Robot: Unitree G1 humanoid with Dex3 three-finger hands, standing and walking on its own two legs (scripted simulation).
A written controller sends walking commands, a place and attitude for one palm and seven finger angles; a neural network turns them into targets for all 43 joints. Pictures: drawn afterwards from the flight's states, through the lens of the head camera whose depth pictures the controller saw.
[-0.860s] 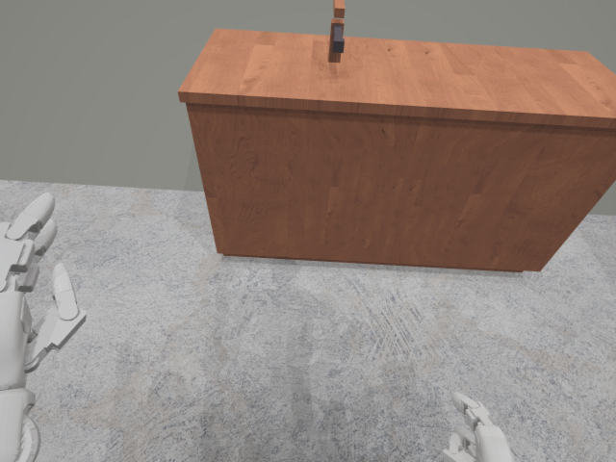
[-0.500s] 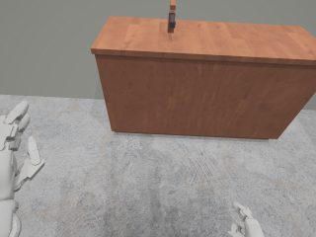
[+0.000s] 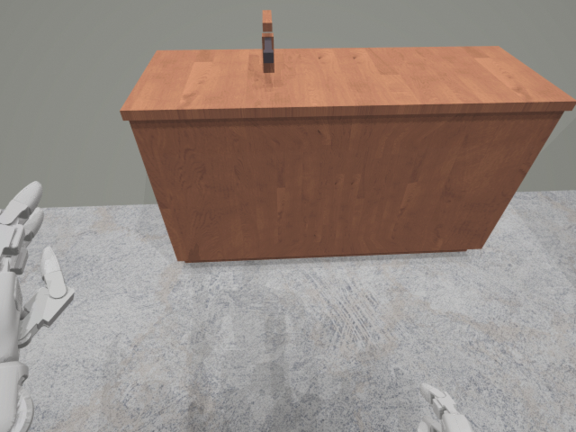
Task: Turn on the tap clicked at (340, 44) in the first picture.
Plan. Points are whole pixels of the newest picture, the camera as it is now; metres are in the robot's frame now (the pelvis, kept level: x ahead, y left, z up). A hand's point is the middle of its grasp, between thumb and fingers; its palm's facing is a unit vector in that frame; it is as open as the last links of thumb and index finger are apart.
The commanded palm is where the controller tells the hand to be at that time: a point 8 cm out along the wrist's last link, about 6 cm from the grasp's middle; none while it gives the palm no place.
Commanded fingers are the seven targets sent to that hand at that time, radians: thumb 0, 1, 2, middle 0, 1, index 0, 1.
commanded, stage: walk to a spot facing it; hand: left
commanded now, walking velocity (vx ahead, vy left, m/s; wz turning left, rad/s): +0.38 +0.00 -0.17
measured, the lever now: (268, 56) +1.03 +0.11 +0.12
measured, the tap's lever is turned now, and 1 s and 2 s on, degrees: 0 0 0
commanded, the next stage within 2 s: turn to face it in 0.36 s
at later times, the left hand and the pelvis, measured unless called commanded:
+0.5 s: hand (132, 187) +0.37 +0.23 +0.18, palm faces +0.38 -0.84 -0.39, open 7.4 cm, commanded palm +0.31 +0.27 +0.19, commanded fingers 0.00 0.90 0.90 -0.20 -0.30 -0.20 -0.30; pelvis +0.14 +0.00 +0.00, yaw -4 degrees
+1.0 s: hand (231, 145) +0.46 +0.12 +0.19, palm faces +0.17 -0.86 -0.48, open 7.4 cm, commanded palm +0.41 +0.19 +0.19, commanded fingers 0.00 0.90 0.90 -0.20 -0.30 -0.20 -0.30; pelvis +0.20 -0.06 +0.01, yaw -11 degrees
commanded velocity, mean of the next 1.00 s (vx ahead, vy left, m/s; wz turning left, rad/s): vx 0.13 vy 0.00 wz -0.18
